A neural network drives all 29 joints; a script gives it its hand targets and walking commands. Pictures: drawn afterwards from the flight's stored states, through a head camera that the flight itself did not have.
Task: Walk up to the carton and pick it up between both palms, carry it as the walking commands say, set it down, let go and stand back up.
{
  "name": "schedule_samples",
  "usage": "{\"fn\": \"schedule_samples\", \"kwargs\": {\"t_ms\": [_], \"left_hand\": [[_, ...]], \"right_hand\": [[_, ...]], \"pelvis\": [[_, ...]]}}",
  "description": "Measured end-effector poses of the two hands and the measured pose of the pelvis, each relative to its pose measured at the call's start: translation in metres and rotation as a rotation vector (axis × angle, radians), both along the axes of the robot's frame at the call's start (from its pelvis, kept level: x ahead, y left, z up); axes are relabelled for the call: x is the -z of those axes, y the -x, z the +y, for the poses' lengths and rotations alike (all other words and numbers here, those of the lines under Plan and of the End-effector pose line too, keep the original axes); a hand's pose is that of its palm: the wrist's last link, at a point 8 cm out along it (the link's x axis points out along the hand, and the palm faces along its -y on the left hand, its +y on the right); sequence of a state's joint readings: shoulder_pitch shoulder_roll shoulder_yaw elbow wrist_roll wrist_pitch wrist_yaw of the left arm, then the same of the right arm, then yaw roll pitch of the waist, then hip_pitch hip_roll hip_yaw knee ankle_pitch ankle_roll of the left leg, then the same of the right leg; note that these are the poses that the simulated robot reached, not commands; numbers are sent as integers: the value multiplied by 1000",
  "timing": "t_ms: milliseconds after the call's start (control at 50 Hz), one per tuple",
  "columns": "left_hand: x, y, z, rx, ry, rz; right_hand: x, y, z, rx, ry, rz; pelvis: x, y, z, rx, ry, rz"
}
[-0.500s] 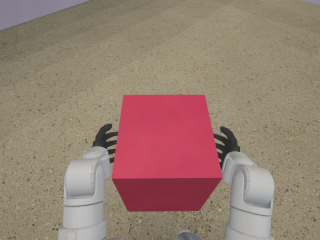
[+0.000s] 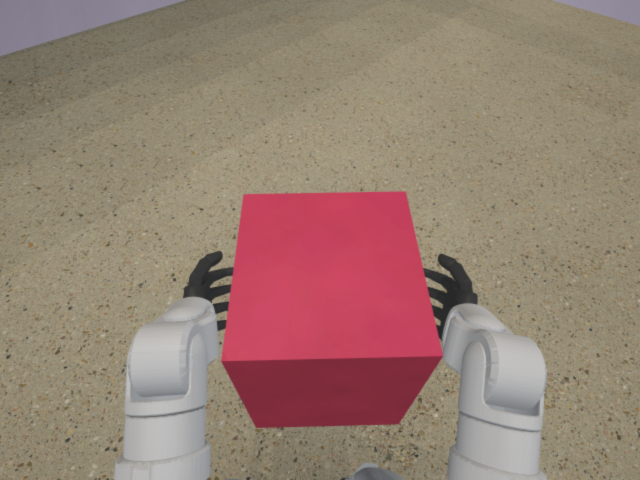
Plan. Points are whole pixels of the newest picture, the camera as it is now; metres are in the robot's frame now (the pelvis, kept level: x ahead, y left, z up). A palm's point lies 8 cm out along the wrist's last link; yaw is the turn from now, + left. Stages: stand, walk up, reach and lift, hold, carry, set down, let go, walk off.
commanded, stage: carry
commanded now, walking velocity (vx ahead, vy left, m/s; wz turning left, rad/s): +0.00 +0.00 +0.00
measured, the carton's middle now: (326, 317) +0.32 +0.00 +0.01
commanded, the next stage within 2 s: hold in 1.92 s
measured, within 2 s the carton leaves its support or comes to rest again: neither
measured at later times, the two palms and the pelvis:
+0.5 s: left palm (200, 308) +0.29 +0.14 +0.08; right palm (457, 314) +0.29 -0.15 +0.09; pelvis +0.00 +0.00 +0.00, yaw +0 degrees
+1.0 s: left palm (203, 314) +0.29 +0.14 +0.06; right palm (453, 317) +0.29 -0.15 +0.08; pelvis +0.00 +0.00 +0.00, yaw +0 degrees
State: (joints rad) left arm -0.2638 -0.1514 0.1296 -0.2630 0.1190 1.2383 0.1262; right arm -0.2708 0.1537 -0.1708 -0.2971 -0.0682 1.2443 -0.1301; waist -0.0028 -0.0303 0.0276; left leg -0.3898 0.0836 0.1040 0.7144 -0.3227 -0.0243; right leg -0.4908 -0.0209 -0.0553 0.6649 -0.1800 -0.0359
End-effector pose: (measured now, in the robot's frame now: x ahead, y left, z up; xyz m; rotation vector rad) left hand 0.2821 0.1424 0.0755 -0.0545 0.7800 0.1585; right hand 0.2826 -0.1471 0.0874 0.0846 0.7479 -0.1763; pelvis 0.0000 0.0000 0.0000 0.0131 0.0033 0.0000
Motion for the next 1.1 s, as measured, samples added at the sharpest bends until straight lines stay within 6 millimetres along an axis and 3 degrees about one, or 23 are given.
{"fn": "schedule_samples", "kwargs": {"t_ms": [480, 1100], "left_hand": [[-2, -5, 0, 2, -3, -18], [10, -3, 1, 1, -11, -22]], "right_hand": [[-2, -4, 0, 1, 1, -19], [8, -7, 1, -6, -3, -25]], "pelvis": [[-1, -2, 0, 0, 0, 5], [-1, -1, 0, 0, 0, 4]]}}
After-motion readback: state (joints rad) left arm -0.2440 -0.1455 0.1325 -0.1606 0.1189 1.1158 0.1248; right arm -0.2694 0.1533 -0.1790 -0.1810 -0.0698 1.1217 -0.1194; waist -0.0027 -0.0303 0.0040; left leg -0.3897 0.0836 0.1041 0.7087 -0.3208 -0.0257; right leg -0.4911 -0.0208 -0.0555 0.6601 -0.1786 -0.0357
